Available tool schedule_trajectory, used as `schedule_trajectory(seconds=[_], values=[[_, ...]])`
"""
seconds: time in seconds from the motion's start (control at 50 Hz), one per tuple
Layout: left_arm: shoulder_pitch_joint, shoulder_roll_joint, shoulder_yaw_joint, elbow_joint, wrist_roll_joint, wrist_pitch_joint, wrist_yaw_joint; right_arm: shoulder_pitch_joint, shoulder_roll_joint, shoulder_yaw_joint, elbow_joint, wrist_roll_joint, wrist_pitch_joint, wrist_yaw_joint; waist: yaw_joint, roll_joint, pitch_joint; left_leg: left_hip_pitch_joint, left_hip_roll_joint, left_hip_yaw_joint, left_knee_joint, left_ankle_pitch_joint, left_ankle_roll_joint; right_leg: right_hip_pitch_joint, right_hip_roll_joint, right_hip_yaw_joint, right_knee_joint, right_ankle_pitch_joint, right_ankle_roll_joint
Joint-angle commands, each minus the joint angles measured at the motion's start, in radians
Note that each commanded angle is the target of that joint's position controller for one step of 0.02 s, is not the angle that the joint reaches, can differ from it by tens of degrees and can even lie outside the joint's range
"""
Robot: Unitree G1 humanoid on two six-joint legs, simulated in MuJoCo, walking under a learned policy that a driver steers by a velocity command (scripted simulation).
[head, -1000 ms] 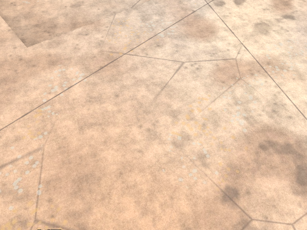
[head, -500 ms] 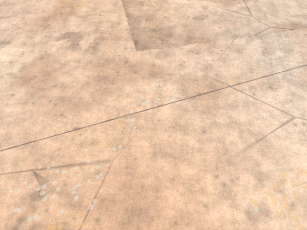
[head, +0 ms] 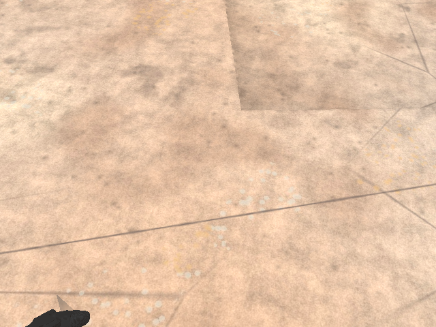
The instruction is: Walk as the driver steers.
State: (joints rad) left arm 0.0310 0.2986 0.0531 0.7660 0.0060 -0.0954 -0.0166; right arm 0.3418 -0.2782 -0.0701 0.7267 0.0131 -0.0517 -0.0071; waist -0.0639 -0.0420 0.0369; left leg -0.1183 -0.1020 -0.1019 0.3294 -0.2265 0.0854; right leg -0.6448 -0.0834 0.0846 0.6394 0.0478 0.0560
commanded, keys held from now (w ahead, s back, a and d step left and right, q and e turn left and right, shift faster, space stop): w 0.48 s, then w+e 0.52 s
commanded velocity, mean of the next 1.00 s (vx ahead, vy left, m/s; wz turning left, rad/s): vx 0.50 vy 0.00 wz -0.09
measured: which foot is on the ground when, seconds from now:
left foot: down 0.00-0.18, up 0.20-0.64, down 0.66-1.00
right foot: up 0.00-0.14, down 0.16-0.68, up 0.70-1.00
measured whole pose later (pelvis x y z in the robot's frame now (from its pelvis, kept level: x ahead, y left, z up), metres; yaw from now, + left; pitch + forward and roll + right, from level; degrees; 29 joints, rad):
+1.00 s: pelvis +0.55 +0.01 +0.00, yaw -10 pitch +1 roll +3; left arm 0.16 0.31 0.07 0.75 -0.02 -0.02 -0.02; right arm 0.31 -0.27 -0.08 0.84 -0.01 -0.09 0.00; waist -0.06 -0.04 0.03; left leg -0.03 -0.02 0.19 0.24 -0.22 0.02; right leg -0.69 -0.12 0.05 0.87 -0.06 0.01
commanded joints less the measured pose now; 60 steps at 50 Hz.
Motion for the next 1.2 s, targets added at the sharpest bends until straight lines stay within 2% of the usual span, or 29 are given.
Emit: schedule_trajectory(seconds=[0.02,0.12,0.14,0.16,0.18,0.2,0.22,0.26,0.28,0.36,0.48,0.58,0.62,0.66,0.68,0.7,0.72,0.74,0.76,0.78,0.82,0.88,0.96,1.08,1.12,1.14,1.16,1.18,1.2], values=[[-0.102,0.061,0.006,-0.083,-0.01,-0.02,-0.013,0.033,-0.161,-0.042,-0.03,0.004,-0.015,-0.006,-0.018,0.124,-0.006,-0.068,0.24,-0.146,-0.093,0.143,0.132,0.117,0.038,-0.038,-0.089,0.094,-0.013],[-0.06,0.108,0.022,-0.09,-0.01,-0.036,-0.024,0.053,-0.166,-0.044,0.001,0.001,0.004,-0.01,0.016,0.168,-0.004,0.095,0.305,-0.216,0.03,0.326,0.105,0.151,0.062,-0.063,-0.165,-0.102,-0.087],[0.029,0.128,0.036,-0.064,-0.006,-0.039,-0.02,0.036,-0.157,-0.039,-0.003,0.001,0.007,-0.01,0.065,0.164,-0.052,0.098,0.267,-0.189,0.123,0.475,0.085,0.273,0.085,-0.089,-0.201,-0.096,-0.115],[0.166,0.167,0.051,-0.038,0.005,-0.042,-0.016,0.026,-0.127,-0.025,-0.016,-0.006,0.008,-0.009,0.128,0.135,-0.174,0.027,0.213,-0.142,0.314,0.498,0.054,0.5,0.017,-0.031,-0.161,-0.05,-0.166],[0.315,0.246,0.073,-0.019,0.018,-0.04,-0.012,0.106,-0.076,-0.006,-0.033,-0.005,-0.001,-0.009,0.142,-0.041,-0.339,-0.279,0.091,-0.055,0.655,0.244,-0.019,0.878,-0.185,0.281,-0.146,-0.105,-0.294],[0.388,0.222,0.072,0.024,-0.007,-0.028,-0.023,0.159,-0.058,0.004,-0.026,0.008,-0.012,-0.01,0.142,-0.262,-0.394,-0.525,0.003,-0.043,0.9,-0.337,-0.062,1.021,-0.307,0.641,-0.3,-0.338,-0.383],[0.351,0.152,0.049,0.018,-0.029,-0.024,-0.024,0.081,-0.142,-0.013,-0.033,0.023,-0.019,-0.007,0.16,-0.141,-0.259,-0.642,0.059,-0.096,0.983,-0.322,-0.054,0.942,-0.29,0.619,-0.345,-0.514,-0.344],[0.234,0.103,0.03,-0.003,-0.008,-0.009,-0.017,-0.072,-0.143,-0.012,-0.069,0.009,-0.026,-0.002,0.128,-0.012,-0.064,-0.645,0.148,-0.017,0.914,-0.171,-0.049,0.679,-0.211,0.382,-0.391,-0.408,-0.292],[0.203,0.08,0.021,-0.007,0.001,-0.01,-0.015,-0.082,-0.136,-0.017,-0.07,-0.004,-0.025,-0.001,0.101,-0.018,-0.041,-0.603,0.184,-0.012,0.848,-0.12,-0.05,0.601,-0.181,0.321,-0.412,-0.319,-0.282],[0.209,0.102,0.023,0.011,-0.007,-0.019,-0.008,-0.066,-0.075,-0.004,-0.066,-0.007,-0.014,0.002,0.067,-0.048,-0.036,-0.538,0.218,0.028,0.701,-0.049,-0.078,0.505,-0.139,0.174,-0.48,-0.096,-0.298],[0.282,0.144,0.031,0.048,-0.023,-0.002,0.007,-0.258,-0.035,0.017,-0.11,-0.005,-0.03,0.015,0.127,-0.022,-0.007,-0.491,0.193,0.081,0.333,0.263,-0.098,0.514,-0.087,0.011,-0.502,0.01,-0.256],[0.37,0.157,0.035,0.087,-0.035,0.027,0.014,-0.375,-0.058,0.01,-0.153,0.004,-0.049,0.039,0.145,-0.029,0.024,-0.451,0.149,0.068,0.186,0.243,-0.085,0.601,-0.139,0.081,-0.426,0.009,-0.241],[0.359,0.176,0.043,0.088,-0.035,0.037,0.021,-0.328,-0.09,-0.002,-0.143,0.003,-0.057,0.042,0.102,-0.047,0.001,-0.359,0.134,0.068,0.148,0.183,-0.065,0.624,-0.155,0.109,-0.364,0.063,-0.221],[0.337,0.146,0.031,0.077,-0.027,0.038,0.022,-0.106,-0.163,-0.039,-0.084,-0.009,-0.061,0.027,-0.018,-0.028,-0.149,0.004,0.147,0.073,0.129,0.195,-0.01,0.528,-0.071,0.053,-0.101,0.185,-0.169],[0.329,0.071,0.004,0.039,0.003,0.034,0.022,0.073,-0.24,-0.059,-0.065,-0.027,-0.056,0.014,-0.083,0.101,-0.321,0.303,0.355,-0.133,0.175,0.214,0.052,0.329,0.012,-0.001,0.219,-0.099,-0.125],[0.469,-0.009,-0.018,0.027,-0.023,0.017,0.019,0.091,-0.276,-0.064,-0.045,-0.028,-0.043,0.02,-0.01,0.383,-0.442,0.536,0.544,-0.54,0.064,-0.009,0.182,0.002,0.124,-0.021,0.507,-0.641,-0.082],[0.414,0.104,0.009,0.043,-0.047,0.013,0.02,0.072,-0.174,-0.04,-0.055,-0.02,-0.04,0.021,-0.044,0.258,-0.351,0.456,0.507,-0.545,0.002,-0.153,0.152,-0.09,0.07,0.055,0.615,-0.624,-0.081],[0.328,0.141,0.024,0.018,-0.054,0.013,0.019,0.018,-0.134,-0.026,-0.052,-0.013,-0.042,0.018,-0.041,0.203,-0.215,0.336,0.475,-0.392,-0.02,-0.136,0.117,-0.131,0.035,0.037,0.627,-0.53,-0.084],[0.291,0.126,0.024,0.013,-0.047,0.017,0.022,-0.045,-0.115,-0.018,-0.051,-0.016,-0.044,0.019,-0.01,0.142,-0.148,0.212,0.436,-0.292,-0.05,-0.044,0.103,-0.096,-0.003,0.02,0.603,-0.451,-0.078],[0.277,0.115,0.029,0.009,-0.035,0.025,0.022,-0.092,-0.089,-0.012,-0.046,-0.019,-0.047,0.022,0.018,0.141,-0.095,0.118,0.404,-0.21,-0.086,0.025,0.1,-0.068,-0.027,0.02,0.561,-0.4,-0.072],[0.303,0.075,0.029,0.01,-0.04,0.05,0.018,-0.141,-0.073,-0.012,-0.033,-0.026,-0.06,0.022,0.061,0.164,-0.061,0.007,0.374,-0.094,-0.149,0.103,0.098,0.012,-0.055,0.017,0.527,-0.347,-0.061],[0.259,0.047,0.027,-0.021,-0.033,0.074,0.017,-0.15,-0.098,-0.025,-0.005,-0.026,-0.073,0.015,0.077,0.122,-0.018,-0.03,0.383,0.017,-0.197,0.205,0.114,-0.028,-0.066,0.021,0.462,-0.271,-0.042],[0.168,0.03,0.019,-0.055,-0.029,0.068,-0.004,-0.134,-0.133,-0.037,0.024,-0.027,-0.064,0.002,0.054,0.097,0.006,0.0,0.357,0.164,-0.21,0.262,0.095,-0.029,-0.057,-0.01,0.241,-0.072,-0.042],[-0.005,0.035,0.013,-0.136,-0.027,0.066,-0.036,-0.059,-0.186,-0.056,0.07,0.002,-0.032,-0.004,-0.001,0.083,0.057,0.145,0.397,0.262,-0.165,0.31,0.061,-0.028,-0.026,-0.097,0.032,-0.085,-0.094],[0.014,0.061,0.027,-0.153,-0.016,0.068,-0.043,-0.085,-0.211,-0.063,0.068,0.011,-0.013,-0.01,0.033,0.106,0.037,0.183,0.395,0.296,-0.035,0.653,0.033,0.04,0.029,-0.153,0.0,-0.175,-0.124],[0.156,0.058,0.009,-0.11,0.089,0.028,-0.062,-0.036,-0.109,-0.01,0.066,-0.161,-0.066,0.026,0.085,0.127,-0.059,0.211,0.445,0.282,-0.03,0.758,0.066,0.181,0.055,-0.099,-0.008,-0.131,-0.156],[0.22,0.111,0.042,-0.099,0.076,0.006,-0.063,-0.104,-0.16,-0.03,0.07,-0.145,-0.083,0.032,0.151,0.104,-0.071,0.207,0.382,0.353,0.125,0.793,0.033,0.285,0.104,-0.12,-0.093,-0.074,-0.186],[0.302,0.187,0.074,-0.071,0.07,-0.017,-0.049,-0.05,-0.156,-0.026,0.081,-0.131,-0.087,0.036,0.162,0.032,-0.19,0.074,0.295,0.382,0.334,0.634,-0.019,0.574,0.151,-0.134,-0.1,0.042,-0.23],[0.426,0.288,0.102,-0.06,0.07,-0.015,-0.015,0.119,-0.028,0.018,0.06,-0.145,-0.087,0.048,0.108,-0.193,-0.472,-0.248,0.187,0.367,0.647,0.037,-0.117,1.09,-0.04,0.181,0.008,0.461,-0.47]])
